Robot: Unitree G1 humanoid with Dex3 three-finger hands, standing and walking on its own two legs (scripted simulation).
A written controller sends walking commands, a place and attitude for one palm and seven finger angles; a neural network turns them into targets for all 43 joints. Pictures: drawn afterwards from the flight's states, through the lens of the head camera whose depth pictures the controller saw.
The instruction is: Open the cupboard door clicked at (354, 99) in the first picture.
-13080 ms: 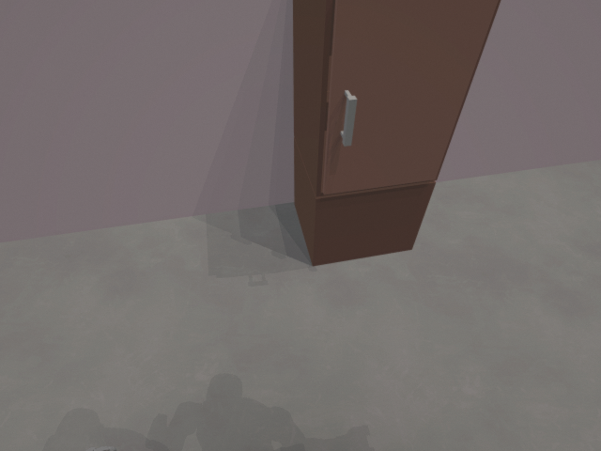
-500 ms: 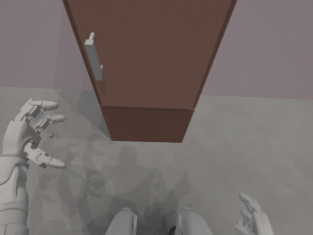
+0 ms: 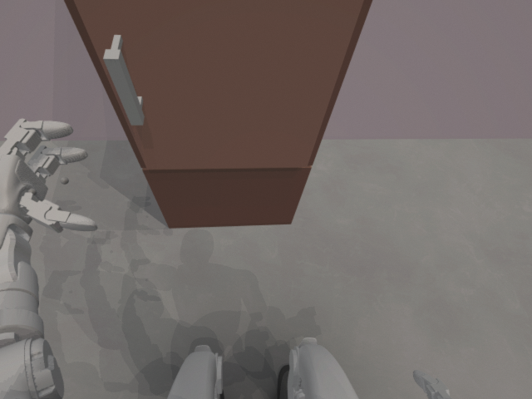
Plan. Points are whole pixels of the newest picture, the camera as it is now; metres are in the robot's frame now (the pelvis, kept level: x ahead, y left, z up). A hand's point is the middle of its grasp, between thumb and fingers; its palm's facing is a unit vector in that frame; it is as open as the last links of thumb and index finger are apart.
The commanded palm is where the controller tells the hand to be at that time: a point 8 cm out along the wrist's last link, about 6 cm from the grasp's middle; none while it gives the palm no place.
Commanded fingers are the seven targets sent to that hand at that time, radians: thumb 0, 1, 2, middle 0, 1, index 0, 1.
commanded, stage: move the hooked fingers beside the handle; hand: left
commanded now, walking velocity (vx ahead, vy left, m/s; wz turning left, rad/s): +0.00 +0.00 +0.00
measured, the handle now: (128, 82) +0.60 +0.24 +0.05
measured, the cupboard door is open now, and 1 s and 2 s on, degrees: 0 0 0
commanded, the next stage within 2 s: slide the fingers in behind the handle in 1.66 s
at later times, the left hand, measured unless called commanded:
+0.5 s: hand (79, 137) +0.48 +0.28 +0.05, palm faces +0.06 -1.00 -0.03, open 13.9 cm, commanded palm +0.47 +0.32 +0.04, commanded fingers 0.00 -0.50 0.30 -0.30 -1.20 -0.30 -1.20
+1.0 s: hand (93, 103) +0.55 +0.28 +0.05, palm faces +0.06 -1.00 -0.05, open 13.9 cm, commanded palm +0.54 +0.31 +0.04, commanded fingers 0.00 -0.50 0.30 -0.30 -1.20 -0.30 -1.20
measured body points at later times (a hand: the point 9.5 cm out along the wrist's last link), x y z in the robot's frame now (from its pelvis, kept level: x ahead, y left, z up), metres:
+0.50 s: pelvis +0.00 +0.01 -0.01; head +0.15 +0.04 +0.41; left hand +0.47 +0.34 +0.05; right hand +0.03 -0.27 -0.11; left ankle +0.01 +0.11 -0.64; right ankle +0.05 -0.12 -0.64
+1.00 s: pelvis +0.00 +0.01 -0.03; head +0.20 +0.04 +0.38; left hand +0.54 +0.34 +0.05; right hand -0.02 -0.26 -0.12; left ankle +0.01 +0.11 -0.64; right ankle +0.05 -0.12 -0.64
